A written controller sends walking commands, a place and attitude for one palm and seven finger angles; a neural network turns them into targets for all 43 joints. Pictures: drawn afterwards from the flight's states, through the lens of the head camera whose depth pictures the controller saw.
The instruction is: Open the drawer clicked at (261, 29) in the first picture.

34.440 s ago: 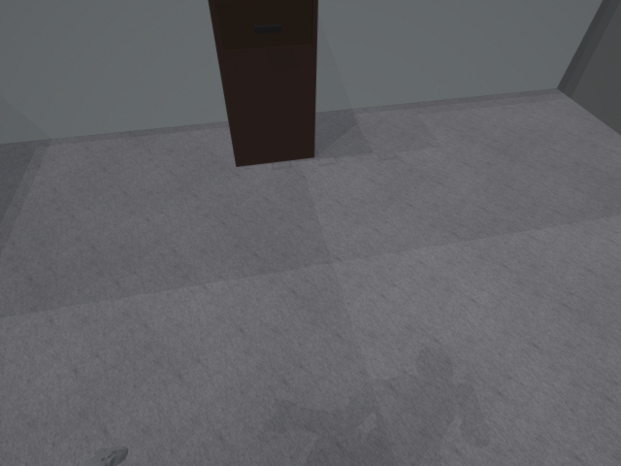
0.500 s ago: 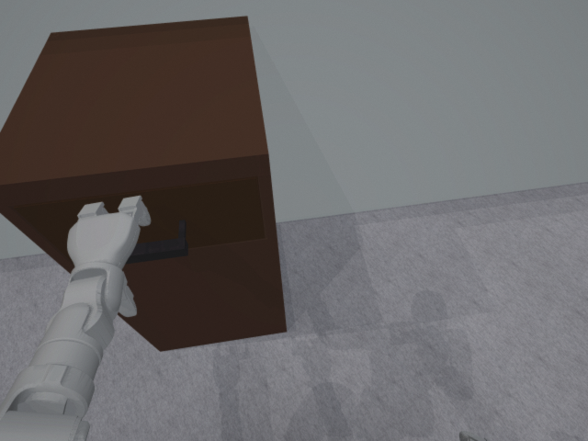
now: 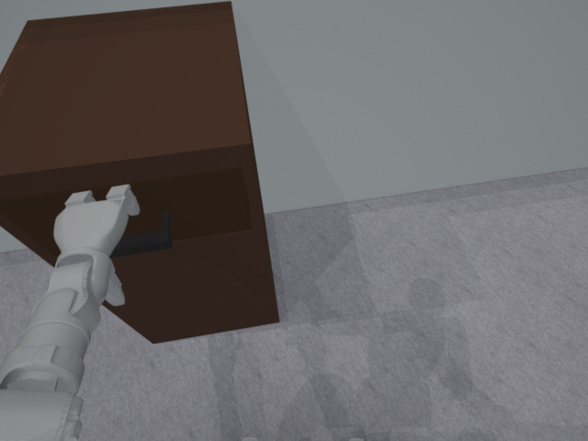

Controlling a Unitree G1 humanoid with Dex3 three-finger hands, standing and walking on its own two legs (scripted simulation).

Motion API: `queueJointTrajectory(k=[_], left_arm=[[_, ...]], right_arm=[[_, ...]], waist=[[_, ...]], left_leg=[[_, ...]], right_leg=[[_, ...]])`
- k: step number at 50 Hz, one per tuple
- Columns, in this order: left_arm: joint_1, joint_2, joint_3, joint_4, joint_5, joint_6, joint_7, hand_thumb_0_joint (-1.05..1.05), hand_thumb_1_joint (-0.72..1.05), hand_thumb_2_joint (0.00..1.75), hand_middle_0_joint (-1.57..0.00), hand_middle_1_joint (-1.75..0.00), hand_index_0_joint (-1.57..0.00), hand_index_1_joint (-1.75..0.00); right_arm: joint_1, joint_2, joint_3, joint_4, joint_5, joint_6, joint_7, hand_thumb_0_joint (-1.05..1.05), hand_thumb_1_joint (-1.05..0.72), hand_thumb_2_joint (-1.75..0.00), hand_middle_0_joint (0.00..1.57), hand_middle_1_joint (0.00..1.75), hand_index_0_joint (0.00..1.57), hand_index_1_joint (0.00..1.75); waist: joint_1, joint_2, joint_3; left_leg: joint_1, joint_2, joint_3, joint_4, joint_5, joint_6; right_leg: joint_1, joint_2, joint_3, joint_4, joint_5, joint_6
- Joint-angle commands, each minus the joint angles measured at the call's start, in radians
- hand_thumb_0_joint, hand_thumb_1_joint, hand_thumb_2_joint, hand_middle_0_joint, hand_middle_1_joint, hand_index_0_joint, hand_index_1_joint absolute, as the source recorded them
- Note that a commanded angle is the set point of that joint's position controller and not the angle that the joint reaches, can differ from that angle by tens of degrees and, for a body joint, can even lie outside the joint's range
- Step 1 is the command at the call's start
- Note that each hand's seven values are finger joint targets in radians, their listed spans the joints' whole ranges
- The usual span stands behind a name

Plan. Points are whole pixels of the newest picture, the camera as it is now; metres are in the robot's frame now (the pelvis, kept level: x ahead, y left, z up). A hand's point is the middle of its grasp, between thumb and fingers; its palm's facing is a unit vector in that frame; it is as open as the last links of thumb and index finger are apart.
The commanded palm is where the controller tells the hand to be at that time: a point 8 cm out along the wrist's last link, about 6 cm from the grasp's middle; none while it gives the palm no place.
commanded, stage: re-aim the fingers above the handle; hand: left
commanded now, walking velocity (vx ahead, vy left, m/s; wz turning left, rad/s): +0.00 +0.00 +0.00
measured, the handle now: (138, 233) +0.44 +0.28 -0.05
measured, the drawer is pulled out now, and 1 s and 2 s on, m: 0.00 0.00 0.00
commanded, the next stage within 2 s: lower the fingers behind the handle in 1.56 s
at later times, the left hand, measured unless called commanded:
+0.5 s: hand (108, 250) +0.38 +0.29 +0.00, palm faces -0.05 -0.04 -1.00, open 13.8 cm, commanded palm +0.37 +0.28 +0.07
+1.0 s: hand (117, 252) +0.38 +0.27 +0.00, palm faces -0.07 -0.04 -1.00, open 13.8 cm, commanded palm +0.37 +0.27 +0.07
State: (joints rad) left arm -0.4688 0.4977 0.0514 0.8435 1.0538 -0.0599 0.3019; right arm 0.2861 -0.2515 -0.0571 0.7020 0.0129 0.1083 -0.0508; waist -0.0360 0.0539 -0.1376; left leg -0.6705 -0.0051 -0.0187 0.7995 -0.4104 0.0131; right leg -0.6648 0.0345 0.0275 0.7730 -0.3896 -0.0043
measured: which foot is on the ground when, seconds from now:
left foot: down 0.00-1.00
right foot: down 0.00-1.00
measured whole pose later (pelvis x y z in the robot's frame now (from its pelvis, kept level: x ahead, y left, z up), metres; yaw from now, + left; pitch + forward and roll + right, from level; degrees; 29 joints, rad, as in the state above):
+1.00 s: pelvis +0.00 +0.01 +0.00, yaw +0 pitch +14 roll -1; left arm -0.45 0.43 -0.04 0.79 1.05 -0.01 0.33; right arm 0.30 -0.24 -0.06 0.71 0.02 0.09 -0.04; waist -0.02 0.05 -0.13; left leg -0.62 -0.02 -0.02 0.77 -0.39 0.03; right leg -0.61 0.02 0.03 0.73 -0.37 0.01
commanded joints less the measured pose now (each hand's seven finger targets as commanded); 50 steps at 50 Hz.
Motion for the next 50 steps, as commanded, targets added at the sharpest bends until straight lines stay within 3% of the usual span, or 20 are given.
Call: queueJointTrajectory(k=[1,4,5,9,10,14,20,23,26,27,29,30,31,32,33,35,37,40,46,50], left_arm=[[-0.344,0.282,0.093,-0.229,0.001,-0.073,0.058,0.0,-0.5,0.3,-0.3,-1.2,-0.3,-1.2],[-0.338,0.304,0.12,-0.209,0.003,-0.075,0.087,0.0,-0.5,0.3,-0.3,-1.2,-0.3,-1.2],[-0.301,0.315,0.141,-0.194,-0.003,-0.07,0.097,0.0,-0.5,0.3,-0.3,-1.2,-0.3,-1.2],[-0.3,0.35,0.166,-0.224,0.008,-0.041,0.127,0.0,-0.5,0.3,-0.3,-1.2,-0.3,-1.2],[-0.24,0.313,0.148,-0.19,-0.002,-0.022,0.125,0.0,-0.5,0.3,-0.3,-1.2,-0.3,-1.2],[-0.304,0.302,0.112,-0.203,-0.004,0.0,0.111,0.0,-0.5,0.3,-0.3,-1.2,-0.3,-1.2],[-0.382,0.184,-0.006,-0.234,-0.009,-0.024,0.078,0.0,-0.5,0.3,-0.3,-1.2,-0.3,-1.2],[-0.416,0.237,0.038,-0.223,-0.003,-0.038,0.083,0.0,-0.5,0.3,-0.3,-1.2,-0.3,-1.2],[-0.489,0.136,-0.047,-0.201,0.016,-0.029,0.109,0.0,-0.5,0.3,-0.3,-1.2,-0.3,-1.2],[-0.467,0.116,-0.051,-0.171,0.014,-0.017,0.117,0.0,-0.5,0.3,-0.3,-1.2,-0.3,-1.2],[-0.46,0.19,0.019,-0.197,0.027,-0.004,0.139,0.0,-0.5,0.3,-0.3,-1.2,-0.3,-1.2],[-0.448,0.166,0.007,-0.197,0.02,0.011,0.147,0.0,-0.5,0.3,-0.3,-1.2,-0.3,-1.2],[-0.419,0.195,0.043,-0.193,0.023,0.025,0.156,0.0,-0.5,0.3,-0.3,-1.2,-0.3,-1.2],[-0.386,0.197,0.051,-0.173,0.018,0.043,0.158,0.0,-0.5,0.3,-0.3,-1.2,-0.3,-1.2],[-0.351,0.248,0.099,-0.149,0.014,0.064,0.158,0.0,-0.5,0.3,-0.3,-1.2,-0.3,-1.2],[-0.34,0.215,0.068,-0.172,0.017,0.087,0.156,0.0,-0.5,0.3,-0.3,-1.2,-0.3,-1.2],[-0.322,0.229,0.073,-0.178,0.018,0.105,0.148,0.0,-0.5,0.3,-0.3,-1.2,-0.3,-1.2],[-0.309,0.169,0.018,-0.2,0.003,0.108,0.119,0.0,-0.5,0.3,-0.3,-1.2,-0.3,-1.2],[-0.338,0.104,-0.054,-0.247,-0.016,0.049,0.062,0.0,-0.5,0.3,-0.3,-1.2,-0.3,-1.2],[-0.4,0.134,-0.034,-0.242,0.006,0.004,0.077,0.0,-0.5,0.3,-0.3,-1.2,-0.3,-1.2]], right_arm=[[0.055,-0.143,-0.057,-0.083,-0.006,-0.038,-0.01,0.0,-0.9,-0.9,0.2,0.3,0.2,0.3],[0.062,-0.145,-0.058,-0.072,-0.007,-0.035,-0.002,0.0,-0.9,-0.9,0.2,0.3,0.2,0.3],[0.063,-0.148,-0.062,-0.067,-0.012,-0.036,0.002,0.0,-0.9,-0.9,0.2,0.3,0.2,0.3],[0.054,-0.15,-0.06,-0.068,-0.01,-0.029,0.01,0.0,-0.9,-0.9,0.2,0.3,0.2,0.3],[0.053,-0.151,-0.064,-0.068,-0.013,-0.031,0.014,0.0,-0.9,-0.9,0.2,0.3,0.2,0.3],[0.049,-0.157,-0.062,-0.07,-0.001,-0.035,0.008,0.0,-0.9,-0.9,0.2,0.3,0.2,0.3],[0.054,-0.149,-0.065,-0.075,-0.001,-0.053,-0.005,0.0,-0.9,-0.9,0.2,0.3,0.2,0.3],[0.059,-0.152,-0.058,-0.067,-0.004,-0.051,-0.006,0.0,-0.9,-0.9,0.2,0.3,0.2,0.3],[0.062,-0.139,-0.055,-0.07,-0.002,-0.059,0.003,0.0,-0.9,-0.9,0.2,0.3,0.2,0.3],[0.066,-0.138,-0.059,-0.065,-0.005,-0.062,0.009,0.0,-0.9,-0.9,0.2,0.3,0.2,0.3],[0.065,-0.142,-0.056,-0.071,-0.01,-0.057,0.018,0.0,-0.9,-0.9,0.2,0.3,0.2,0.3],[0.066,-0.14,-0.057,-0.074,-0.014,-0.055,0.024,0.0,-0.9,-0.9,0.2,0.3,0.2,0.3],[0.06,-0.139,-0.054,-0.074,-0.015,-0.051,0.028,0.0,-0.9,-0.9,0.2,0.3,0.2,0.3],[0.055,-0.142,-0.052,-0.073,-0.017,-0.047,0.032,0.0,-0.9,-0.9,0.2,0.3,0.2,0.3],[0.051,-0.15,-0.047,-0.067,-0.021,-0.039,0.035,0.0,-0.9,-0.9,0.2,0.3,0.2,0.3],[0.04,-0.143,-0.047,-0.083,-0.015,-0.038,0.035,0.0,-0.9,-0.9,0.2,0.3,0.2,0.3],[0.028,-0.146,-0.046,-0.085,-0.011,-0.035,0.03,0.0,-0.9,-0.9,0.2,0.3,0.2,0.3],[0.032,-0.146,-0.051,-0.094,-0.003,-0.042,0.023,0.0,-0.9,-0.9,0.2,0.3,0.2,0.3],[0.037,-0.141,-0.053,-0.088,0.001,-0.058,0.001,0.0,-0.9,-0.9,0.2,0.3,0.2,0.3],[0.045,-0.138,-0.055,-0.078,-0.004,-0.062,-0.003,0.0,-0.9,-0.9,0.2,0.3,0.2,0.3]], waist=[[0.002,-0.002,-0.362],[0.004,0.005,-0.359],[0.019,-0.001,-0.358],[0.03,0.016,-0.417],[0.034,0.008,-0.39],[0.003,-0.024,-0.369],[-0.034,0.03,-0.321],[-0.023,0.037,-0.308],[-0.04,0.043,-0.284],[-0.036,0.045,-0.274],[0.005,0.074,-0.381],[0.006,0.085,-0.39],[0.028,0.064,-0.417],[0.029,0.051,-0.4],[0.048,0.013,-0.404],[0.039,-0.005,-0.387],[0.037,-0.023,-0.36],[0.012,-0.04,-0.347],[-0.02,-0.03,-0.294],[-0.021,0.01,-0.253]], left_leg=[[0.165,-0.027,0.044,-0.038,0.397,0.033],[0.138,-0.027,0.044,-0.033,0.391,0.029],[0.129,-0.028,0.047,-0.028,0.391,0.029],[0.14,-0.027,0.047,-0.032,0.432,0.024],[0.138,-0.028,0.056,-0.031,0.421,0.025],[0.154,-0.022,0.048,-0.051,0.385,0.029],[0.246,-0.012,0.023,-0.066,0.362,0.028],[0.24,-0.011,0.009,-0.068,0.361,0.021],[0.248,-0.009,-0.006,-0.075,0.338,0.015],[0.253,-0.006,-0.007,-0.074,0.34,0.011],[0.293,-0.005,-0.009,-0.072,0.414,0.002],[0.3,-0.007,-0.004,-0.063,0.448,-0.001],[0.292,-0.008,0.0,-0.065,0.473,-0.002],[0.268,-0.009,0.009,-0.064,0.475,0.0],[0.235,-0.01,0.009,-0.068,0.486,0.001],[0.216,-0.011,0.023,-0.076,0.459,0.009],[0.203,-0.011,0.031,-0.087,0.448,0.014],[0.228,-0.009,0.028,-0.096,0.439,0.019],[0.268,-0.012,0.023,-0.105,0.385,0.026],[0.257,-0.014,0.016,-0.102,0.348,0.023]], right_leg=[[0.193,0.021,-0.023,-0.062,0.431,-0.026],[0.183,0.021,-0.024,-0.049,0.428,-0.025],[0.19,0.022,-0.026,-0.04,0.423,-0.028],[0.217,0.023,-0.025,-0.03,0.464,-0.028],[0.219,0.025,-0.028,-0.035,0.461,-0.028],[0.2,0.025,-0.03,-0.064,0.412,-0.022],[0.103,0.03,-0.052,-0.084,0.296,-0.033],[0.083,0.03,-0.057,-0.077,0.266,-0.039],[0.018,0.033,-0.071,-0.078,0.221,-0.04],[0.012,0.035,-0.075,-0.075,0.214,-0.045],[0.052,0.037,-0.072,-0.056,0.253,-0.047],[0.065,0.039,-0.075,-0.049,0.279,-0.05],[0.097,0.038,-0.072,-0.046,0.308,-0.047],[0.12,0.037,-0.071,-0.043,0.327,-0.047],[0.159,0.036,-0.068,-0.038,0.35,-0.048],[0.188,0.032,-0.062,-0.051,0.369,-0.042],[0.208,0.03,-0.057,-0.064,0.383,-0.039],[0.206,0.029,-0.058,-0.084,0.373,-0.035],[0.158,0.027,-0.054,-0.12,0.322,-0.031],[0.114,0.025,-0.057,-0.109,0.271,-0.041]])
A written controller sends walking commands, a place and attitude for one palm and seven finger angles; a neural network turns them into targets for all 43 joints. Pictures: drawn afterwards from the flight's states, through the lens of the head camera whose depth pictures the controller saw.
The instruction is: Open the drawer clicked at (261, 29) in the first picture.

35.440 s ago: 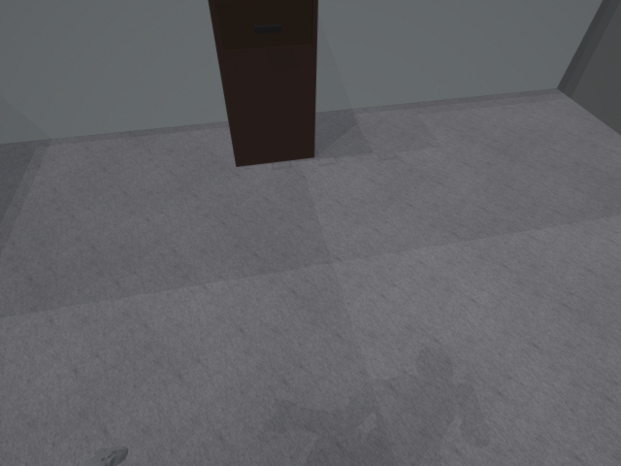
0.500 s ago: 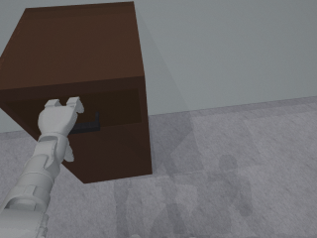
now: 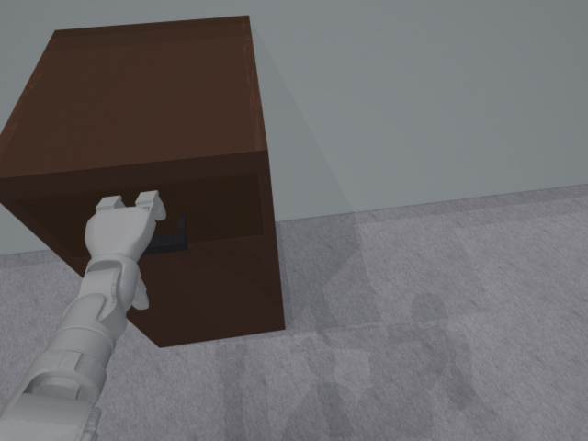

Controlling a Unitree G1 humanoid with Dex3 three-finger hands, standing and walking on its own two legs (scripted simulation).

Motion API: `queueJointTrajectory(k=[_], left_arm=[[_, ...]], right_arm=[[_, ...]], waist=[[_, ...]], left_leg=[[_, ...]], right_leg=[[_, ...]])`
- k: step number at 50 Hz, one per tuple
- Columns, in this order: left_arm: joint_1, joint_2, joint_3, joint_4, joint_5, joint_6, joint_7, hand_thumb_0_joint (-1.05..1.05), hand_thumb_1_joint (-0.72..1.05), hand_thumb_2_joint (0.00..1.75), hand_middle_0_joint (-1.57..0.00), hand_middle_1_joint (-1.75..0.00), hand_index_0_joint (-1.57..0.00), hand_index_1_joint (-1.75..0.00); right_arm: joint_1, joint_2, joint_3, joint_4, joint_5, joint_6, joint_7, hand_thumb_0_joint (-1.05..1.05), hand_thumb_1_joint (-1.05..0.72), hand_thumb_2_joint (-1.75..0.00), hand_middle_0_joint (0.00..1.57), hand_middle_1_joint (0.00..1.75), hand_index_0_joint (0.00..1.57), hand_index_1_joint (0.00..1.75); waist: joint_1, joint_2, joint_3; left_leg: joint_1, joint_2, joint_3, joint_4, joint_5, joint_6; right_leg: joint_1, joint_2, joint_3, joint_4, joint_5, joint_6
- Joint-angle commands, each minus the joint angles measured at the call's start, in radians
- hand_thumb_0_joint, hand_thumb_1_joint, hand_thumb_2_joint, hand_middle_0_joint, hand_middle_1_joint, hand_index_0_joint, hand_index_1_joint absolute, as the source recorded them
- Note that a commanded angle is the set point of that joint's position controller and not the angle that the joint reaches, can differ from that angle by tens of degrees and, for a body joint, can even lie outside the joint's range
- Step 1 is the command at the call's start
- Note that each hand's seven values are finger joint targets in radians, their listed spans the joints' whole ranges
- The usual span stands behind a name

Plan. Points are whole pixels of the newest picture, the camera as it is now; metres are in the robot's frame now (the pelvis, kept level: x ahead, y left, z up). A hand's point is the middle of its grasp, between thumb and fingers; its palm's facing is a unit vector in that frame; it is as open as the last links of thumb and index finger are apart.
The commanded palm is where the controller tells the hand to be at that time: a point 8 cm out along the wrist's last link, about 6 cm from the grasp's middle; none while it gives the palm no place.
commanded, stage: re-aim the fingers above the handle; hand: left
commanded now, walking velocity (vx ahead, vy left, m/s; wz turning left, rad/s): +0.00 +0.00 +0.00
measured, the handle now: (155, 234) +0.45 +0.27 -0.05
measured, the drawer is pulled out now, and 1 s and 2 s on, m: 0.00 0.00 0.00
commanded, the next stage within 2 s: lower the fingers behind the handle in 0.56 s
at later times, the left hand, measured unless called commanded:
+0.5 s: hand (154, 249) +0.39 +0.23 +0.00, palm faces -0.06 -0.05 -1.00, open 13.8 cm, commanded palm +0.37 +0.25 +0.06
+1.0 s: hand (158, 250) +0.39 +0.23 -0.01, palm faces +0.01 -0.07 -1.00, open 13.8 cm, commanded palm +0.37 +0.26 +0.04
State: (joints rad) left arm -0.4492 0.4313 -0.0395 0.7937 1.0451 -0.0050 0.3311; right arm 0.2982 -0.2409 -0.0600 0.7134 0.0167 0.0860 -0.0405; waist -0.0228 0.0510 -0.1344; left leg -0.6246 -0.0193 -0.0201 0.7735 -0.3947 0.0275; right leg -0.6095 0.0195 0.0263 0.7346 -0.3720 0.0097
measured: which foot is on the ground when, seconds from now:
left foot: down 0.00-1.00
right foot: down 0.00-1.00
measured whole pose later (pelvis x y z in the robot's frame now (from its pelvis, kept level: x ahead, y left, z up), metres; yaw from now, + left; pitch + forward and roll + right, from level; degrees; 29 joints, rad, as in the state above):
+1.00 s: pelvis +0.00 -0.01 -0.02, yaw +0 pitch +18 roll -1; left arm -0.45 0.43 0.03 0.77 1.11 -0.18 0.41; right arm 0.27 -0.25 -0.08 0.72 -0.01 0.08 -0.04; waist -0.03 0.04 -0.16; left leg -0.76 -0.01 -0.03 0.88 -0.43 0.01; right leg -0.74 0.03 0.02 0.85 -0.41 0.00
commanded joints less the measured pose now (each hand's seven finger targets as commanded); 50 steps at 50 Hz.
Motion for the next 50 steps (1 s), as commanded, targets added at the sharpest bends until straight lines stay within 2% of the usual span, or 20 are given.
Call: queueJointTrajectory(k=[1,4,8,13,14,15,18,22,24,25,27,28,31,35,38,40,43,46,48,50], left_arm=[[-0.453,0.234,0.082,-0.219,0.025,-0.064,0.061,0.0,-0.5,0.3,-0.3,-1.2,-0.3,-1.2],[-0.4,0.33,0.186,-0.217,0.034,-0.07,0.102,0.0,-0.5,0.3,-0.3,-1.2,-0.3,-1.2],[-0.318,0.334,0.21,-0.149,0.029,-0.018,0.13,0.0,-0.5,0.3,-0.3,-1.2,-0.3,-1.2],[-0.285,0.237,0.111,-0.142,0.003,0.048,0.083,0.0,-0.5,0.3,-0.3,-1.2,-0.3,-1.2],[-0.298,0.225,0.09,-0.157,-0.001,0.047,0.066,0.0,-0.5,0.3,-0.3,-1.2,-0.3,-1.2],[-0.309,0.184,0.051,-0.155,-0.014,0.044,0.047,0.0,-0.5,0.3,-0.3,-1.2,-0.3,-1.2],[-0.361,0.175,0.033,-0.219,-0.031,-0.005,0.008,0.0,-0.5,0.3,-0.3,-1.2,-0.3,-1.2],[-0.426,0.228,0.08,-0.262,0.013,-0.084,0.035,0.0,-0.5,0.3,-0.3,-1.2,-0.3,-1.2],[-0.413,0.27,0.131,-0.278,0.035,-0.099,0.075,0.0,-0.5,0.3,-0.3,-1.2,-0.3,-1.2],[-0.387,0.314,0.184,-0.248,0.037,-0.092,0.096,0.0,-0.5,0.3,-0.3,-1.2,-0.3,-1.2],[-0.336,0.324,0.212,-0.217,0.04,-0.063,0.133,0.0,-0.5,0.3,-0.3,-1.2,-0.3,-1.2],[-0.291,0.352,0.244,-0.175,0.033,-0.034,0.141,0.0,-0.5,0.3,-0.3,-1.2,-0.3,-1.2],[-0.259,0.321,0.198,-0.115,0.03,0.044,0.141,0.0,-0.5,0.3,-0.3,-1.2,-0.3,-1.2],[-0.274,0.24,0.093,-0.062,-0.001,0.091,0.059,0.0,-0.5,0.3,-0.3,-1.2,-0.3,-1.2],[-0.377,0.18,0.022,-0.116,-0.021,0.021,-0.008,0.0,-0.5,0.3,-0.3,-1.2,-0.3,-1.2],[-0.398,0.172,0.018,-0.177,-0.022,-0.057,-0.027,0.0,-0.5,0.3,-0.3,-1.2,-0.3,-1.2],[-0.435,0.232,0.085,-0.246,0.005,-0.157,0.004,0.0,-0.5,0.3,-0.3,-1.2,-0.3,-1.2],[-0.376,0.302,0.189,-0.24,0.051,-0.192,0.098,0.0,-0.5,0.3,-0.3,-1.2,-0.3,-1.2],[-0.33,0.331,0.243,-0.189,0.059,-0.16,0.164,0.0,-0.5,0.3,-0.3,-1.2,-0.3,-1.2],[-0.309,0.308,0.23,-0.132,0.063,-0.095,0.216,0.0,-0.5,0.3,-0.3,-1.2,-0.3,-1.2]], right_arm=[[0.031,-0.148,-0.048,-0.087,-0.011,-0.04,-0.014,0.0,-0.9,-0.9,0.2,0.3,0.2,0.3],[0.022,-0.144,-0.045,-0.085,-0.019,-0.031,-0.008,0.0,-0.9,-0.9,0.2,0.3,0.2,0.3],[0.006,-0.147,-0.045,-0.079,-0.021,-0.026,0.006,0.0,-0.9,-0.9,0.2,0.3,0.2,0.3],[0.011,-0.156,-0.055,-0.1,-0.006,-0.03,0.008,0.0,-0.9,-0.9,0.2,0.3,0.2,0.3],[0.011,-0.154,-0.054,-0.106,0.001,-0.029,0.004,0.0,-0.9,-0.9,0.2,0.3,0.2,0.3],[0.014,-0.157,-0.058,-0.106,0.001,-0.032,-0.001,0.0,-0.9,-0.9,0.2,0.3,0.2,0.3],[0.013,-0.156,-0.057,-0.107,-0.001,-0.037,-0.017,0.0,-0.9,-0.9,0.2,0.3,0.2,0.3],[0.022,-0.143,-0.055,-0.09,-0.011,-0.04,-0.025,0.0,-0.9,-0.9,0.2,0.3,0.2,0.3],[0.013,-0.136,-0.048,-0.093,-0.017,-0.035,-0.018,0.0,-0.9,-0.9,0.2,0.3,0.2,0.3],[0.013,-0.14,-0.049,-0.078,-0.02,-0.033,-0.014,0.0,-0.9,-0.9,0.2,0.3,0.2,0.3],[-0.001,-0.133,-0.044,-0.077,-0.025,-0.029,-0.002,0.0,-0.9,-0.9,0.2,0.3,0.2,0.3],[-0.007,-0.14,-0.04,-0.073,-0.028,-0.022,0.005,0.0,-0.9,-0.9,0.2,0.3,0.2,0.3],[-0.019,-0.138,-0.037,-0.089,-0.016,-0.018,0.011,0.0,-0.9,-0.9,0.2,0.3,0.2,0.3],[0.003,-0.16,-0.044,-0.104,0.001,-0.019,0.001,0.0,-0.9,-0.9,0.2,0.3,0.2,0.3],[0.02,-0.163,-0.051,-0.106,0.003,-0.03,-0.019,0.0,-0.9,-0.9,0.2,0.3,0.2,0.3],[0.028,-0.154,-0.059,-0.103,-0.005,-0.039,-0.03,0.0,-0.9,-0.9,0.2,0.3,0.2,0.3],[0.045,-0.144,-0.06,-0.089,-0.019,-0.043,-0.034,0.0,-0.9,-0.9,0.2,0.3,0.2,0.3],[0.031,-0.136,-0.056,-0.075,-0.029,-0.038,-0.018,0.0,-0.9,-0.9,0.2,0.3,0.2,0.3],[0.021,-0.14,-0.054,-0.055,-0.042,-0.032,0.003,0.0,-0.9,-0.9,0.2,0.3,0.2,0.3],[0.018,-0.14,-0.054,-0.059,-0.044,-0.029,0.018,0.0,-0.9,-0.9,0.2,0.3,0.2,0.3]], waist=[[-0.022,0.032,-0.296],[0.019,0.043,-0.364],[0.035,0.019,-0.363],[-0.003,-0.037,-0.382],[-0.009,-0.048,-0.381],[-0.034,-0.073,-0.35],[-0.051,-0.077,-0.326],[-0.034,0.011,-0.303],[-0.004,0.053,-0.34],[0.01,0.042,-0.33],[0.037,0.054,-0.348],[0.054,0.021,-0.353],[0.055,-0.014,-0.344],[-0.008,-0.099,-0.326],[-0.063,-0.119,-0.298],[-0.059,-0.064,-0.313],[-0.045,0.005,-0.335],[0.004,0.074,-0.364],[0.028,0.088,-0.364],[0.031,0.058,-0.367]], left_leg=[[0.214,-0.002,0.018,-0.074,0.343,0.008],[0.187,-0.011,0.026,-0.055,0.39,0.004],[0.134,-0.014,0.04,-0.047,0.422,-0.002],[0.166,-0.009,0.053,-0.051,0.441,0.005],[0.175,-0.01,0.052,-0.057,0.426,0.008],[0.18,-0.009,0.051,-0.053,0.406,0.013],[0.201,-0.01,0.041,-0.055,0.399,0.02],[0.223,-0.009,0.027,-0.048,0.402,0.015],[0.209,-0.013,0.027,-0.047,0.405,0.009],[0.191,-0.011,0.028,-0.038,0.415,0.007],[0.158,-0.018,0.038,-0.037,0.42,0.0],[0.125,-0.022,0.041,-0.043,0.411,-0.002],[0.096,-0.024,0.06,-0.061,0.385,-0.004],[0.109,-0.017,0.063,-0.07,0.351,0.01],[0.142,-0.013,0.048,-0.059,0.33,0.022],[0.184,-0.015,0.042,-0.043,0.333,0.026],[0.192,-0.009,0.024,-0.007,0.372,0.018],[0.12,-0.01,0.018,0.033,0.38,0.003],[0.07,-0.011,0.021,0.049,0.391,-0.004],[0.033,-0.014,0.03,0.058,0.38,-0.009]], right_leg=[[0.066,0.04,-0.052,-0.064,0.264,-0.054],[0.13,0.041,-0.041,-0.034,0.331,-0.056],[0.17,0.04,-0.043,-0.015,0.396,-0.055],[0.205,0.039,-0.038,-0.046,0.456,-0.044],[0.204,0.038,-0.036,-0.056,0.452,-0.038],[0.19,0.037,-0.038,-0.065,0.442,-0.036],[0.176,0.032,-0.037,-0.079,0.425,-0.035],[0.1,0.035,-0.044,-0.056,0.367,-0.048],[0.108,0.036,-0.043,-0.039,0.352,-0.052],[0.111,0.038,-0.044,-0.024,0.363,-0.057],[0.14,0.039,-0.043,-0.01,0.384,-0.058],[0.175,0.038,-0.041,-0.008,0.391,-0.056],[0.208,0.036,-0.032,-0.029,0.413,-0.046],[0.221,0.033,-0.031,-0.063,0.421,-0.034],[0.17,0.028,-0.033,-0.081,0.393,-0.028],[0.123,0.029,-0.029,-0.071,0.356,-0.034],[0.049,0.033,-0.037,-0.027,0.334,-0.047],[-0.002,0.037,-0.042,0.04,0.317,-0.058],[-0.01,0.039,-0.049,0.072,0.317,-0.064],[-0.013,0.044,-0.055,0.088,0.32,-0.061]])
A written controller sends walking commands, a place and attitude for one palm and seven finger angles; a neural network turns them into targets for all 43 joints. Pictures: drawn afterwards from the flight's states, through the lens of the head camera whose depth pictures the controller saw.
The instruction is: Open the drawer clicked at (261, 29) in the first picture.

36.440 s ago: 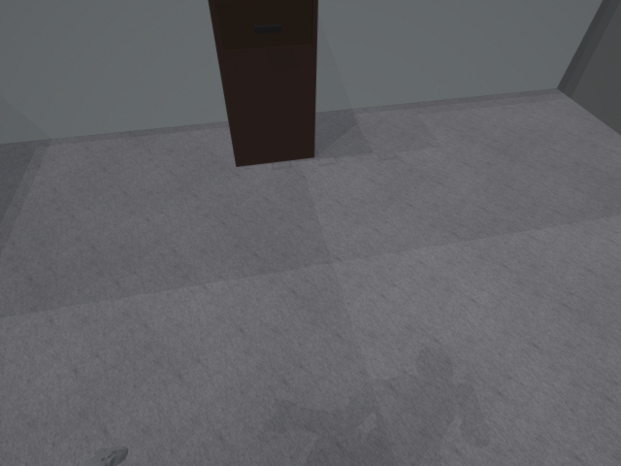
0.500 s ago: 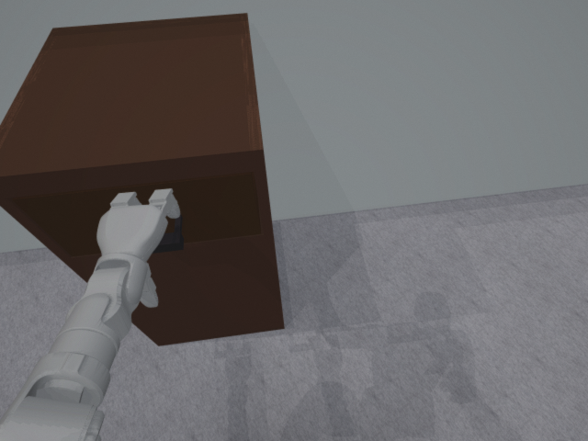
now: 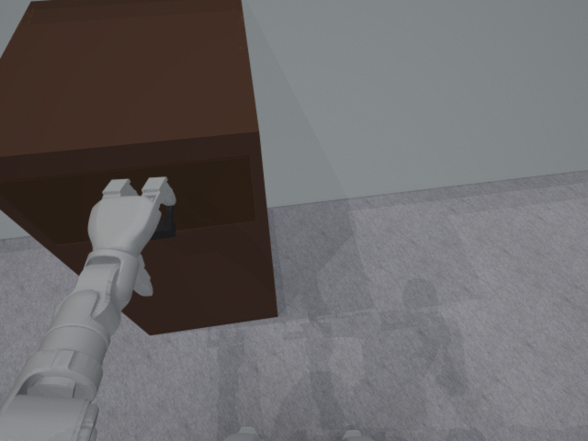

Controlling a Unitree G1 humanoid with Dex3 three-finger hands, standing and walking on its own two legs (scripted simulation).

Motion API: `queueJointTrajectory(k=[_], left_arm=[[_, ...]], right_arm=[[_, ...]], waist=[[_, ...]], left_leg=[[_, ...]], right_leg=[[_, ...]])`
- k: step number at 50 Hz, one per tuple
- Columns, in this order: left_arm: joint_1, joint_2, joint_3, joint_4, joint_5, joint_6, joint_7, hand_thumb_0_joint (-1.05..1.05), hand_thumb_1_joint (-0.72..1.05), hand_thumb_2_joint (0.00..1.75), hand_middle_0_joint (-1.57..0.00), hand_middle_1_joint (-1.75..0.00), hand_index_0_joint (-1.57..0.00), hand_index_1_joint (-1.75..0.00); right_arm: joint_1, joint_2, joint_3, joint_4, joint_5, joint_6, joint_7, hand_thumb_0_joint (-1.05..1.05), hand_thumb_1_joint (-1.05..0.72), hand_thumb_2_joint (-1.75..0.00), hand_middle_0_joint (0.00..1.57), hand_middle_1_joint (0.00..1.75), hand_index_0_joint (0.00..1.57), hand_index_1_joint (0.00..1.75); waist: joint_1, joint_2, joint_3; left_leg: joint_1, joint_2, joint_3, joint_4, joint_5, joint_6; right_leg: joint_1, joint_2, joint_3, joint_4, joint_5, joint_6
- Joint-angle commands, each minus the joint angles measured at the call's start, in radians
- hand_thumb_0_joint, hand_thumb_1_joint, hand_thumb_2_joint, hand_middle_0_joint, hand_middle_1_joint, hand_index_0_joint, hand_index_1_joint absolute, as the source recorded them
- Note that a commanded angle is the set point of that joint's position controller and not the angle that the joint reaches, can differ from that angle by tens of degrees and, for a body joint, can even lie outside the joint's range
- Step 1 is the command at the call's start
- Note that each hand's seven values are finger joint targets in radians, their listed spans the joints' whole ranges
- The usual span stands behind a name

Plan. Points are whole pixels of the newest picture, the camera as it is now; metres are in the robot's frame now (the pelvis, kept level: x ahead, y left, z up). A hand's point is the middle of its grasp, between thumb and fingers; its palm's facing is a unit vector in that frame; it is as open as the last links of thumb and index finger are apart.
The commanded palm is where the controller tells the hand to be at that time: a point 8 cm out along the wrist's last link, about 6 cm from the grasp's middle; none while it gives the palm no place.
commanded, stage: lower the fingers behind the handle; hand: left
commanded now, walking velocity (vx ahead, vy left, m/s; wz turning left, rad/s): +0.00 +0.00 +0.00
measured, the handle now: (141, 220) +0.46 +0.27 -0.04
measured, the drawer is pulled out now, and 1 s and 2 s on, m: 0.00 0.00 0.00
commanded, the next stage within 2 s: close the thumb around the handle in 1.26 s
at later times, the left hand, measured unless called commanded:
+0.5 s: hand (136, 250) +0.40 +0.26 -0.03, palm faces -0.04 -0.05 -1.00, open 13.8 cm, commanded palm +0.38 +0.26 +0.02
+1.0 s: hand (141, 254) +0.40 +0.27 -0.06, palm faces -0.05 -0.03 -1.00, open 13.8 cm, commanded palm +0.38 +0.26 +0.00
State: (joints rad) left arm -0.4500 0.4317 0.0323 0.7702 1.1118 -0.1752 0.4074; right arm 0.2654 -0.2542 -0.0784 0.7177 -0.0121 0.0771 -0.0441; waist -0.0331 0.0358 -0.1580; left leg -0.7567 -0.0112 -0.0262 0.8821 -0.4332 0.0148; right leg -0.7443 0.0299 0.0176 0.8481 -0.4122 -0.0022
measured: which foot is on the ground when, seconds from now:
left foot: down 0.00-1.00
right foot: down 0.00-1.00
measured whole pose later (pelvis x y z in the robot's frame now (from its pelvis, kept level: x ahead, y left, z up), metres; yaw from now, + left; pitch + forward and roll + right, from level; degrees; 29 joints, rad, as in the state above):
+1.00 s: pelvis -0.02 +0.00 -0.03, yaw -1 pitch +24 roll -2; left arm -0.54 0.47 0.07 0.94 1.11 -0.09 0.46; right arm 0.29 -0.25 -0.06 0.74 -0.03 0.08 -0.02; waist -0.06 0.04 -0.19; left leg -0.99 0.00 -0.01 1.06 -0.48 0.02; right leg -0.98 0.05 0.03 1.02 -0.45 0.01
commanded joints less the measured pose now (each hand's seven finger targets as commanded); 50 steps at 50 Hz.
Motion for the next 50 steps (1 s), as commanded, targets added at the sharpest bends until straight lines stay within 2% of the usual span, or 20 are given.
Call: queueJointTrajectory(k=[1,5,7,8,11,13,15,17,19,23,24,28,29,30,34,37,42,45,49,50], left_arm=[[-0.305,0.311,0.159,-0.099,0.0,0.11,0.157,0.0,-0.5,0.3,-0.3,-1.2,-0.3,-1.2],[-0.321,0.278,0.091,-0.048,-0.022,0.24,0.134,0.0,-0.5,0.3,-0.3,-1.2,-0.3,-1.2],[-0.355,0.239,0.04,-0.057,-0.049,0.26,0.088,0.0,-0.5,0.3,-0.3,-1.2,-0.3,-1.2],[-0.39,0.235,0.026,-0.063,-0.064,0.253,0.06,0.0,-0.5,0.3,-0.3,-1.2,-0.3,-1.2],[-0.454,0.216,-0.015,-0.077,-0.066,0.182,-0.005,0.0,-0.5,0.3,-0.3,-1.2,-0.3,-1.2],[-0.449,0.237,0.004,-0.095,-0.058,0.118,-0.024,0.0,-0.5,0.3,-0.3,-1.2,-0.3,-1.2],[-0.402,0.173,-0.031,-0.062,-0.038,0.077,-0.019,0.0,-0.5,0.3,-0.3,-1.2,-0.3,-1.2],[-0.377,0.169,-0.023,-0.037,-0.023,0.051,-0.01,0.0,-0.5,0.3,-0.3,-1.2,-0.3,-1.2],[-0.376,0.176,-0.005,-0.036,-0.019,0.035,0.011,0.0,-0.5,0.3,-0.3,-1.2,-0.3,-1.2],[-0.354,0.223,0.07,-0.034,-0.014,0.058,0.091,0.0,-0.5,0.3,-0.3,-1.2,-0.3,-1.2],[-0.373,0.194,0.044,-0.033,-0.007,0.067,0.109,0.0,-0.5,0.3,-0.3,-1.2,-0.3,-1.2],[-0.423,0.283,0.11,-0.014,0.008,0.129,0.163,0.0,-0.5,0.3,-0.3,-1.2,-0.3,-1.2],[-0.455,0.258,0.075,-0.021,0.02,0.146,0.169,0.0,-0.5,0.3,-0.3,-1.2,-0.3,-1.2],[-0.46,0.226,0.054,-0.013,0.015,0.158,0.167,0.0,-0.5,0.3,-0.3,-1.2,-0.3,-1.2],[-0.467,0.258,0.063,0.021,-0.016,0.196,0.144,0.0,-0.5,0.3,-0.3,-1.2,-0.3,-1.2],[-0.431,0.244,0.048,0.067,-0.028,0.198,0.116,0.0,-0.5,0.3,-0.3,-1.2,-0.3,-1.2],[-0.407,0.305,0.077,0.106,-0.018,0.155,0.077,0.0,-0.5,0.3,-0.3,-1.2,-0.3,-1.2],[-0.387,0.327,0.114,0.032,-0.014,0.102,0.079,0.0,-0.5,0.3,-0.3,-1.2,-0.3,-1.2],[-0.321,0.306,0.131,-0.009,-0.015,0.081,0.112,0.0,-0.5,0.3,-0.3,-1.2,-0.3,-1.2],[-0.329,0.276,0.111,-0.039,-0.014,0.079,0.123,0.0,-0.5,0.3,-0.3,-1.2,-0.3,-1.2]], right_arm=[[0.051,-0.129,-0.037,-0.068,-0.015,-0.018,0.027,0.0,-0.9,-0.9,0.2,0.3,0.2,0.3],[0.065,-0.144,-0.041,-0.076,-0.001,-0.007,0.033,0.0,-0.9,-0.9,0.2,0.3,0.2,0.3],[0.073,-0.147,-0.043,-0.081,0.01,-0.011,0.024,0.0,-0.9,-0.9,0.2,0.3,0.2,0.3],[0.078,-0.152,-0.04,-0.08,0.011,-0.012,0.016,0.0,-0.9,-0.9,0.2,0.3,0.2,0.3],[0.082,-0.148,-0.034,-0.073,0.015,-0.023,-0.012,0.0,-0.9,-0.9,0.2,0.3,0.2,0.3],[0.084,-0.148,-0.031,-0.07,0.008,-0.028,-0.022,0.0,-0.9,-0.9,0.2,0.3,0.2,0.3],[0.089,-0.133,-0.034,-0.06,0.003,-0.034,-0.02,0.0,-0.9,-0.9,0.2,0.3,0.2,0.3],[0.097,-0.13,-0.035,-0.054,0.0,-0.036,-0.013,0.0,-0.9,-0.9,0.2,0.3,0.2,0.3],[0.106,-0.128,-0.037,-0.062,-0.002,-0.034,0.0,0.0,-0.9,-0.9,0.2,0.3,0.2,0.3],[0.103,-0.137,-0.042,-0.059,-0.015,-0.027,0.025,0.0,-0.9,-0.9,0.2,0.3,0.2,0.3],[0.104,-0.133,-0.042,-0.062,-0.013,-0.027,0.029,0.0,-0.9,-0.9,0.2,0.3,0.2,0.3],[0.093,-0.154,-0.039,-0.044,-0.025,-0.018,0.037,0.0,-0.9,-0.9,0.2,0.3,0.2,0.3],[0.097,-0.149,-0.04,-0.048,-0.02,-0.017,0.036,0.0,-0.9,-0.9,0.2,0.3,0.2,0.3],[0.101,-0.147,-0.043,-0.044,-0.021,-0.02,0.037,0.0,-0.9,-0.9,0.2,0.3,0.2,0.3],[0.099,-0.151,-0.034,-0.038,-0.015,-0.014,0.031,0.0,-0.9,-0.9,0.2,0.3,0.2,0.3],[0.096,-0.151,-0.026,-0.037,-0.014,-0.017,0.026,0.0,-0.9,-0.9,0.2,0.3,0.2,0.3],[0.095,-0.154,-0.015,-0.042,-0.014,-0.021,0.015,0.0,-0.9,-0.9,0.2,0.3,0.2,0.3],[0.099,-0.149,-0.023,-0.056,-0.017,-0.025,0.015,0.0,-0.9,-0.9,0.2,0.3,0.2,0.3],[0.106,-0.144,-0.034,-0.051,-0.021,-0.027,0.025,0.0,-0.9,-0.9,0.2,0.3,0.2,0.3],[0.105,-0.141,-0.038,-0.054,-0.021,-0.028,0.027,0.0,-0.9,-0.9,0.2,0.3,0.2,0.3]], waist=[[0.047,0.053,-0.383],[0.019,0.006,-0.44],[-0.01,-0.017,-0.442],[-0.033,-0.052,-0.434],[-0.06,-0.062,-0.359],[-0.051,-0.017,-0.329],[-0.046,0.053,-0.289],[-0.04,0.041,-0.264],[-0.026,0.046,-0.295],[0.005,0.055,-0.379],[-0.011,0.06,-0.38],[-0.007,0.028,-0.423],[-0.022,0.042,-0.441],[-0.028,0.04,-0.441],[-0.029,0.03,-0.446],[-0.03,-0.004,-0.401],[-0.022,-0.014,-0.355],[0.002,0.024,-0.424],[0.012,0.052,-0.469],[0.003,0.052,-0.481]], left_leg=[[0.162,-0.024,0.04,-0.052,0.427,0.002],[0.196,-0.019,0.056,-0.064,0.434,0.009],[0.218,-0.015,0.056,-0.075,0.417,0.017],[0.218,-0.012,0.044,-0.077,0.408,0.021],[0.222,-0.01,0.034,-0.082,0.341,0.033],[0.225,-0.007,0.021,-0.077,0.334,0.032],[0.24,-0.002,0.018,-0.063,0.342,0.024],[0.212,0.003,0.008,-0.047,0.334,0.018],[0.188,0.003,0.002,-0.035,0.332,0.012],[0.168,0.001,0.001,-0.001,0.386,0.003],[0.161,0.002,0.003,0.004,0.379,0.003],[0.121,0.0,0.005,0.024,0.357,0.007],[0.137,0.001,0.006,0.022,0.354,0.007],[0.146,0.002,0.011,0.026,0.358,0.009],[0.141,0.0,0.011,0.017,0.337,0.013],[0.095,-0.004,0.02,0.014,0.292,0.02],[0.0,-0.009,0.031,0.039,0.23,0.03],[0.022,-0.007,0.03,0.058,0.28,0.026],[0.055,-0.001,0.031,0.081,0.358,0.017],[0.066,-0.001,0.032,0.086,0.369,0.018]], right_leg=[[0.143,0.034,-0.045,-0.025,0.374,-0.046],[0.217,0.036,-0.035,-0.053,0.432,-0.034],[0.238,0.033,-0.031,-0.081,0.44,-0.027],[0.235,0.032,-0.033,-0.087,0.432,-0.025],[0.174,0.026,-0.031,-0.109,0.356,-0.018],[0.123,0.026,-0.035,-0.095,0.31,-0.03],[0.041,0.03,-0.046,-0.078,0.271,-0.04],[-0.01,0.034,-0.053,-0.061,0.244,-0.046],[-0.025,0.036,-0.058,-0.038,0.227,-0.049],[-0.018,0.039,-0.062,0.015,0.264,-0.054],[-0.032,0.039,-0.063,0.015,0.262,-0.05],[-0.018,0.037,-0.055,0.035,0.263,-0.046],[-0.024,0.036,-0.055,0.033,0.26,-0.043],[-0.023,0.037,-0.057,0.029,0.269,-0.042],[0.0,0.036,-0.05,0.018,0.265,-0.036],[0.016,0.034,-0.044,0.008,0.252,-0.032],[0.003,0.028,-0.027,0.022,0.232,-0.03],[0.01,0.03,-0.026,0.053,0.273,-0.036],[0.003,0.034,-0.034,0.079,0.331,-0.037],[0.002,0.035,-0.034,0.078,0.343,-0.037]])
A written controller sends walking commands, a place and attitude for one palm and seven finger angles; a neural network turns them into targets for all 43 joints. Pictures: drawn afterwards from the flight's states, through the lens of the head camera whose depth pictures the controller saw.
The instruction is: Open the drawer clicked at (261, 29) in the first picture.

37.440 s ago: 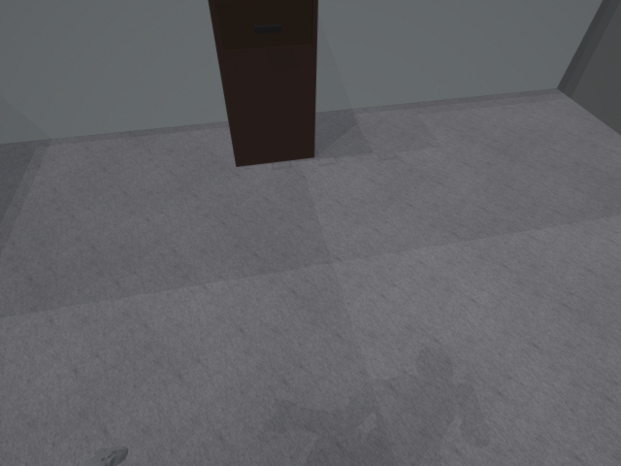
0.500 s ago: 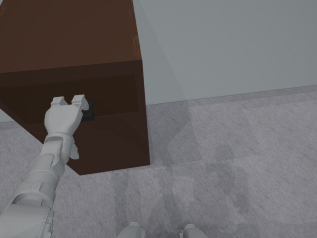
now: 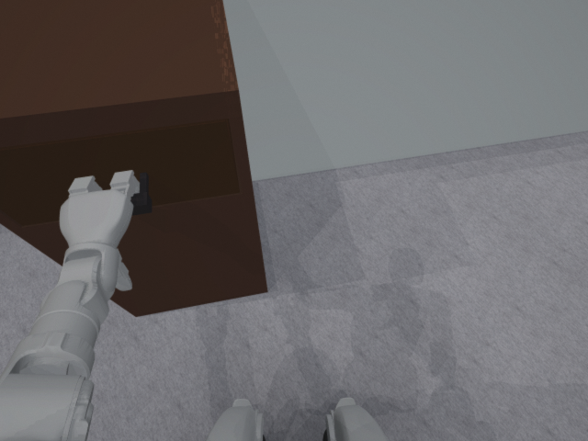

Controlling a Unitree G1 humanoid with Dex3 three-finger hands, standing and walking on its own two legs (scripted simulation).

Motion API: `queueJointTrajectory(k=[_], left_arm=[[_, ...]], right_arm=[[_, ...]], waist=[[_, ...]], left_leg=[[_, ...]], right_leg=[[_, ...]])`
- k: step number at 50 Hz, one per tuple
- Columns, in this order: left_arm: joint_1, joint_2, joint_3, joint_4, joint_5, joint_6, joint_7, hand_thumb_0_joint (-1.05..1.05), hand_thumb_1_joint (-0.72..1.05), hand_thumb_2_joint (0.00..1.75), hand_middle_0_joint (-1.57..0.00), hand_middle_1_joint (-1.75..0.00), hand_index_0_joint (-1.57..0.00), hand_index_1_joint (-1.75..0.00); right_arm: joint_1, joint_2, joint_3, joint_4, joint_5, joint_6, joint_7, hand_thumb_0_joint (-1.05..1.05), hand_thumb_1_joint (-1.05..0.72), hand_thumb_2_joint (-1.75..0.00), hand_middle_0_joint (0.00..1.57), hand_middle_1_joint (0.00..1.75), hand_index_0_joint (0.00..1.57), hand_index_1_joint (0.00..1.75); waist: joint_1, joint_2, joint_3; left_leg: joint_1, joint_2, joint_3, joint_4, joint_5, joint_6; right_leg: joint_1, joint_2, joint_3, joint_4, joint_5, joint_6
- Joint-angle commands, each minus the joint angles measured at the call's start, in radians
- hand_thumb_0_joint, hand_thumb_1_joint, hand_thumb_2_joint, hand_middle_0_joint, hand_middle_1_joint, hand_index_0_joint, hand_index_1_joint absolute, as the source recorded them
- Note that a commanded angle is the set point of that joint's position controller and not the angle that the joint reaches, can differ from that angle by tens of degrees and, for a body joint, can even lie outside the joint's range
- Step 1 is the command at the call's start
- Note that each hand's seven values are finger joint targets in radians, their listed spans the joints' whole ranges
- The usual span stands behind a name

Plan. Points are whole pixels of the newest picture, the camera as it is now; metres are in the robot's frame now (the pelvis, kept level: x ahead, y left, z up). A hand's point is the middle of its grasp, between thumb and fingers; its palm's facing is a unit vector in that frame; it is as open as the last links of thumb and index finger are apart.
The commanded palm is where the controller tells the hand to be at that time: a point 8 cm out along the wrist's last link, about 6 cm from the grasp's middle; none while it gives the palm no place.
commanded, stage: lower the fingers behind the handle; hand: left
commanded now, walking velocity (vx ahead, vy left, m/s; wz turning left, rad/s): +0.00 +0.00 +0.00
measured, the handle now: (112, 195) +0.46 +0.28 -0.01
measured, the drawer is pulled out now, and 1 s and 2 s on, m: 0.00 0.00 0.09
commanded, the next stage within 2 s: close the thumb around the handle in 0.26 s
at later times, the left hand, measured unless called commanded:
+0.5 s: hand (115, 235) +0.41 +0.27 -0.03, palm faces -0.04 -0.03 -1.00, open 13.4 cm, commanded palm +0.38 +0.27 +0.03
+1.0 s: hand (115, 235) +0.41 +0.27 -0.03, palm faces -0.04 -0.02 -1.00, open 5.9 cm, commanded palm +0.39 +0.27 +0.03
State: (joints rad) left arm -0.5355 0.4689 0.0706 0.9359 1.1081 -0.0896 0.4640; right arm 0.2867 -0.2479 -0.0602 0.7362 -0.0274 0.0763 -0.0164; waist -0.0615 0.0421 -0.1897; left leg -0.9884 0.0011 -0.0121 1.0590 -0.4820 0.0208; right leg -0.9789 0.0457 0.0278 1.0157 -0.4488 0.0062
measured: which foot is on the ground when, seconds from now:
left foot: down 0.00-1.00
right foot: down 0.00-1.00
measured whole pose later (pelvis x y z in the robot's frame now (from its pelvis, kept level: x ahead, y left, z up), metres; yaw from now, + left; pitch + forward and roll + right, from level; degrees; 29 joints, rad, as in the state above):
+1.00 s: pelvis +0.00 +0.00 +0.00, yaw +0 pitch +22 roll -2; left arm -0.52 0.43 0.04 0.93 1.11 -0.03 0.49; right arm 0.27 -0.25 -0.06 0.74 -0.02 0.08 -0.01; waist -0.06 0.05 -0.19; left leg -0.95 -0.01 -0.01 1.04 -0.48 0.02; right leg -0.94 0.04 0.03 0.99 -0.45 0.01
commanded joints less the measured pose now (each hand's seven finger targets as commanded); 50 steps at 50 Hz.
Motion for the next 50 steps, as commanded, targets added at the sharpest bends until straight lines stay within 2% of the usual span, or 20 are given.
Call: queueJointTrajectory(k=[1,3,4,7,9,14,16,18,20,21,24,29,34,37,38,39,43,45,48,50], left_arm=[[-0.232,0.234,0.075,-0.195,-0.012,0.002,0.077,0.0,-0.5,0.3,-0.3,-1.2,-0.3,-1.2],[-0.262,0.24,0.077,-0.182,-0.018,0.018,0.088,0.0,-0.5,0.3,-0.3,-1.2,-0.3,-1.2],[-0.271,0.267,0.091,-0.183,-0.016,0.027,0.094,0.0,-0.5,0.3,-0.3,-1.2,-0.3,-1.2],[-0.263,0.265,0.078,-0.16,-0.022,0.062,0.093,0.0,-0.5,0.3,-0.3,-1.2,-0.3,-1.2],[-0.275,0.302,0.101,-0.173,-0.02,0.069,0.087,0.0,-0.5,0.3,-0.3,-1.2,-0.3,-1.2],[-0.239,0.282,0.087,-0.177,-0.026,0.072,0.063,0.0,-0.5,0.3,-0.3,-1.2,-0.3,-1.2],[-0.253,0.249,0.06,-0.172,-0.022,0.066,0.06,0.0,-0.5,0.3,-0.3,-1.2,-0.3,-1.2],[-0.246,0.247,0.067,-0.169,-0.027,0.057,0.056,0.0,-0.5,0.3,-0.3,-1.2,-0.3,-1.2],[-0.243,0.234,0.055,-0.148,-0.022,0.052,0.056,0.0,-0.39,0.35,-0.31,-1.21,-0.31,-1.21],[-0.26,0.261,0.07,-0.153,-0.017,0.047,0.059,0.0,-0.33,0.37,-0.31,-1.22,-0.31,-1.22],[-0.269,0.245,0.064,-0.201,-0.004,0.036,0.073,0.0,-0.16,0.44,-0.32,-1.24,-0.32,-1.24],[-0.24,0.208,0.056,-0.228,-0.012,0.046,0.092,0.0,0.12,0.56,-0.34,-1.27,-0.34,-1.27],[-0.253,0.195,0.037,-0.206,-0.013,0.075,0.095,0.0,0.4,0.68,-0.36,-1.3,-0.36,-1.3],[-0.257,0.229,0.054,-0.168,-0.018,0.084,0.082,0.0,0.56,0.76,-0.38,-1.31,-0.38,-1.31],[-0.261,0.253,0.069,-0.182,-0.022,0.082,0.075,0.0,0.62,0.78,-0.38,-1.32,-0.38,-1.32],[-0.26,0.229,0.047,-0.174,-0.016,0.083,0.073,0.0,0.68,0.8,-0.38,-1.33,-0.38,-1.33],[-0.251,0.231,0.051,-0.158,-0.023,0.073,0.059,0.0,0.9,0.9,-0.4,-1.35,-0.4,-1.35],[-0.272,0.204,0.022,-0.145,-0.014,0.068,0.058,0.0,0.9,0.9,-0.4,-1.35,-0.4,-1.35],[-0.287,0.239,0.05,-0.151,-0.018,0.057,0.057,0.0,0.9,0.9,-0.4,-1.35,-0.4,-1.35],[-0.314,0.214,0.025,-0.156,-0.012,0.051,0.063,0.0,0.9,0.9,-0.4,-1.35,-0.4,-1.35]], right_arm=[[0.082,-0.149,-0.058,-0.068,-0.005,-0.026,0.001,0.0,-0.9,-0.9,0.2,0.3,0.2,0.3],[0.081,-0.153,-0.058,-0.058,-0.006,-0.028,0.003,0.0,-0.9,-0.9,0.2,0.3,0.2,0.3],[0.082,-0.158,-0.057,-0.055,-0.004,-0.025,0.002,0.0,-0.9,-0.9,0.2,0.3,0.2,0.3],[0.076,-0.16,-0.054,-0.054,-0.001,-0.022,0.001,0.0,-0.9,-0.9,0.2,0.3,0.2,0.3],[0.075,-0.163,-0.052,-0.053,-0.001,-0.018,0.0,0.0,-0.9,-0.9,0.2,0.3,0.2,0.3],[0.067,-0.159,-0.046,-0.064,0.0,-0.013,-0.002,0.0,-0.9,-0.9,0.2,0.3,0.2,0.3],[0.064,-0.157,-0.048,-0.068,0.001,-0.016,-0.005,0.0,-0.9,-0.9,0.2,0.3,0.2,0.3],[0.061,-0.158,-0.046,-0.068,0.0,-0.018,-0.002,0.0,-0.9,-0.9,0.2,0.3,0.2,0.3],[0.065,-0.157,-0.048,-0.068,0.001,-0.02,-0.002,0.0,-0.9,-0.9,0.2,0.3,0.2,0.3],[0.062,-0.159,-0.046,-0.068,0.001,-0.019,-0.004,0.0,-0.9,-0.9,0.2,0.3,0.2,0.3],[0.067,-0.154,-0.052,-0.072,-0.003,-0.02,0.0,0.0,-0.9,-0.9,0.2,0.3,0.2,0.3],[0.066,-0.152,-0.057,-0.073,-0.005,-0.016,0.006,0.0,-0.9,-0.9,0.2,0.3,0.2,0.3],[0.059,-0.154,-0.054,-0.067,-0.004,-0.014,0.006,0.0,-0.9,-0.9,0.2,0.3,0.2,0.3],[0.064,-0.158,-0.049,-0.06,-0.004,-0.015,0.003,0.0,-0.9,-0.9,0.2,0.3,0.2,0.3],[0.057,-0.162,-0.046,-0.063,-0.006,-0.014,0.003,0.0,-0.9,-0.9,0.2,0.3,0.2,0.3],[0.059,-0.155,-0.047,-0.064,-0.004,-0.014,0.001,0.0,-0.9,-0.9,0.2,0.3,0.2,0.3],[0.059,-0.157,-0.045,-0.064,-0.003,-0.014,0.002,0.0,-0.9,-0.9,0.2,0.3,0.2,0.3],[0.063,-0.154,-0.047,-0.065,0.001,-0.018,0.0,0.0,-0.9,-0.9,0.2,0.3,0.2,0.3],[0.066,-0.159,-0.047,-0.065,-0.001,-0.02,0.0,0.0,-0.9,-0.9,0.2,0.3,0.2,0.3],[0.076,-0.155,-0.05,-0.065,-0.001,-0.023,-0.001,0.0,-0.9,-0.9,0.2,0.3,0.2,0.3]], waist=[[0.028,0.025,-0.434],[0.013,0.004,-0.408],[0.016,0.006,-0.412],[0.018,0.008,-0.39],[0.026,0.017,-0.422],[0.036,0.03,-0.419],[0.018,0.004,-0.389],[0.021,0.009,-0.369],[0.013,-0.005,-0.347],[0.019,0.01,-0.348],[0.025,0.054,-0.411],[0.025,0.046,-0.433],[0.018,0.031,-0.398],[0.02,-0.005,-0.374],[0.029,0.014,-0.389],[0.021,0.029,-0.389],[0.023,0.015,-0.369],[0.007,0.014,-0.345],[0.018,0.017,-0.365],[0.007,0.029,-0.378]], left_leg=[[0.293,-0.013,0.02,-0.094,0.407,0.012],[0.266,-0.015,0.019,-0.092,0.386,0.015],[0.262,-0.015,0.02,-0.097,0.371,0.015],[0.262,-0.02,0.026,-0.11,0.36,0.016],[0.282,-0.019,0.025,-0.116,0.379,0.016],[0.304,-0.019,0.024,-0.13,0.397,0.014],[0.306,-0.015,0.019,-0.131,0.386,0.015],[0.298,-0.016,0.015,-0.13,0.378,0.015],[0.284,-0.015,0.018,-0.127,0.357,0.016],[0.275,-0.016,0.018,-0.128,0.348,0.016],[0.338,-0.012,0.011,-0.123,0.41,0.009],[0.376,-0.005,0.003,-0.119,0.459,0.002],[0.357,-0.009,0.006,-0.136,0.416,0.004],[0.315,-0.013,0.014,-0.136,0.377,0.012],[0.317,-0.014,0.008,-0.139,0.387,0.009],[0.33,-0.014,0.013,-0.139,0.393,0.009],[0.313,-0.015,0.01,-0.14,0.379,0.011],[0.307,-0.013,0.009,-0.139,0.352,0.012],[0.3,-0.015,0.008,-0.135,0.352,0.012],[0.317,-0.013,0.006,-0.128,0.366,0.011]], right_leg=[[0.237,0.02,-0.046,-0.097,0.372,-0.043],[0.239,0.017,-0.043,-0.101,0.372,-0.04],[0.241,0.015,-0.041,-0.103,0.36,-0.037],[0.261,0.015,-0.039,-0.117,0.361,-0.037],[0.277,0.013,-0.038,-0.116,0.374,-0.036],[0.289,0.015,-0.042,-0.121,0.381,-0.039],[0.264,0.016,-0.047,-0.13,0.363,-0.038],[0.256,0.016,-0.048,-0.127,0.349,-0.041],[0.24,0.016,-0.05,-0.128,0.334,-0.039],[0.235,0.015,-0.046,-0.128,0.322,-0.039],[0.223,0.017,-0.054,-0.111,0.345,-0.046],[0.22,0.02,-0.063,-0.106,0.362,-0.046],[0.23,0.018,-0.062,-0.121,0.34,-0.045],[0.255,0.016,-0.052,-0.132,0.339,-0.041],[0.262,0.015,-0.05,-0.125,0.344,-0.045],[0.254,0.015,-0.051,-0.127,0.352,-0.043],[0.252,0.016,-0.052,-0.129,0.337,-0.045],[0.219,0.016,-0.053,-0.134,0.306,-0.043],[0.229,0.015,-0.05,-0.127,0.305,-0.045],[0.211,0.017,-0.053,-0.121,0.31,-0.045]])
